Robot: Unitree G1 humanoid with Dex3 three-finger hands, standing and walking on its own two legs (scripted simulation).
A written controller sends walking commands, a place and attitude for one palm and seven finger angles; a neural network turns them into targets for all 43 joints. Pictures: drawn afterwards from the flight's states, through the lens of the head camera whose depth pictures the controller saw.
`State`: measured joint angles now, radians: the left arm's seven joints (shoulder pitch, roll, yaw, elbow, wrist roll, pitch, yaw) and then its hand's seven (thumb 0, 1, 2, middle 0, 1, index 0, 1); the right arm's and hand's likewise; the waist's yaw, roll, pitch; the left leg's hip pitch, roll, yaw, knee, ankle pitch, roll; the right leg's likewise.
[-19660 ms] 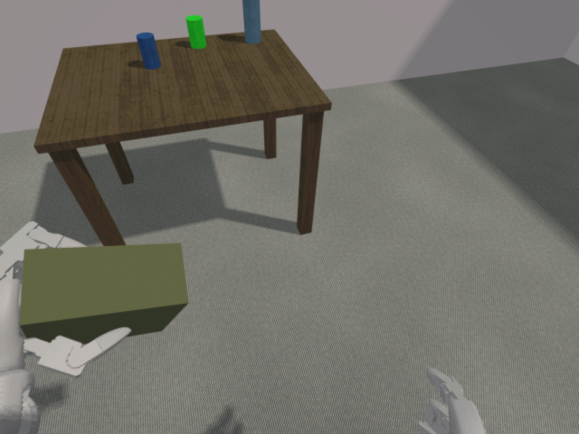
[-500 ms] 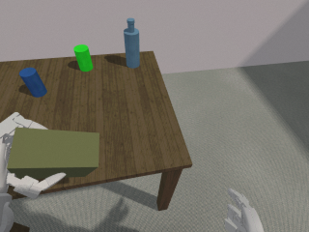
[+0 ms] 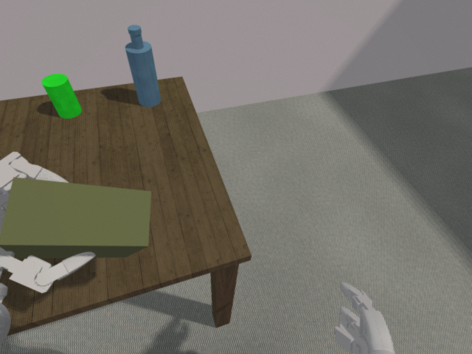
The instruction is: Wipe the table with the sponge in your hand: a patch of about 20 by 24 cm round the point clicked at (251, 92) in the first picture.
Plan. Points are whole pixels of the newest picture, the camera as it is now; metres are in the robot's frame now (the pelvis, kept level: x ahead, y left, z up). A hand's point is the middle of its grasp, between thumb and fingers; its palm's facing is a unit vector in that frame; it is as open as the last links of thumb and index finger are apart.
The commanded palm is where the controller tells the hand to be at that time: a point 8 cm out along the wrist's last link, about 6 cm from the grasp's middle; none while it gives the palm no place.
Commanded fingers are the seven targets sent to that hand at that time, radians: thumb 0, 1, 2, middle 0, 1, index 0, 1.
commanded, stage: come to a stop and stand still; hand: left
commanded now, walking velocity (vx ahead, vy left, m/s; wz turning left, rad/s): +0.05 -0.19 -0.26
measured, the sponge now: (101, 226) +0.24 +0.20 +0.15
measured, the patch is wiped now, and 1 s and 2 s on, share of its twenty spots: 0.00 0.00 0.00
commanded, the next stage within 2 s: look again from close up in 1.82 s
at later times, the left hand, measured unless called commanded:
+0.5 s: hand out of the picture +0.22 +0.28 +0.21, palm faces +0.39 -0.71 -0.58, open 10.6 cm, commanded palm +0.13 +0.28 +0.19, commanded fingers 0.00 0.10 1.30 -1.20 -1.60 -1.20 -1.60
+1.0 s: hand out of the picture +0.24 +0.33 +0.21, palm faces +0.38 -0.85 -0.38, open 10.6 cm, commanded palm +0.18 +0.36 +0.19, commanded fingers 0.00 0.10 1.30 -1.20 -1.60 -1.20 -1.60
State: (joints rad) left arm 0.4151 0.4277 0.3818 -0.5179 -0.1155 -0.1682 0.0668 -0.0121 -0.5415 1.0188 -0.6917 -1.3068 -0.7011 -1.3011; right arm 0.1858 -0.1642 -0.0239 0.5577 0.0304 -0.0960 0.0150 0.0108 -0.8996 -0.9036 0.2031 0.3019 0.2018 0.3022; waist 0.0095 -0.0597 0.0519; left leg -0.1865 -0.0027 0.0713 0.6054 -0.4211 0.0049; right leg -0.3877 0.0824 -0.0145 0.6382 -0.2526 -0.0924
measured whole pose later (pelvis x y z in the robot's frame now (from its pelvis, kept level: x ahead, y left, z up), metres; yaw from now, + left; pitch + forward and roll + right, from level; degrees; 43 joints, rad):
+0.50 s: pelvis -0.02 -0.01 +0.02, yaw +0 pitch +0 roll +0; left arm 0.25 0.58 0.46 -0.37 -0.04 -0.21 0.04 -0.01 -0.54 1.02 -0.69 -1.30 -0.70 -1.30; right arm 0.19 -0.22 -0.03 0.63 0.03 -0.12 -0.04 0.01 -0.91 -0.90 0.20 0.30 0.20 0.30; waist 0.07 0.00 0.12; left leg -0.22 0.03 0.02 0.45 -0.24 -0.01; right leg -0.29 0.10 -0.03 0.34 -0.08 -0.06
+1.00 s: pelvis +0.01 +0.09 +0.01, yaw -3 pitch -1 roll -1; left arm 0.35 0.42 0.44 -0.51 -0.03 -0.28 0.08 -0.01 -0.54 1.02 -0.70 -1.30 -0.71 -1.29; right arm 0.25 -0.20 0.01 0.59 0.02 -0.19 0.02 0.01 -0.90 -0.90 0.20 0.30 0.20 0.30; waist 0.02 -0.06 0.06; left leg -0.16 -0.06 0.11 0.51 -0.34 0.10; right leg -0.29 0.02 0.06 0.50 -0.19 0.02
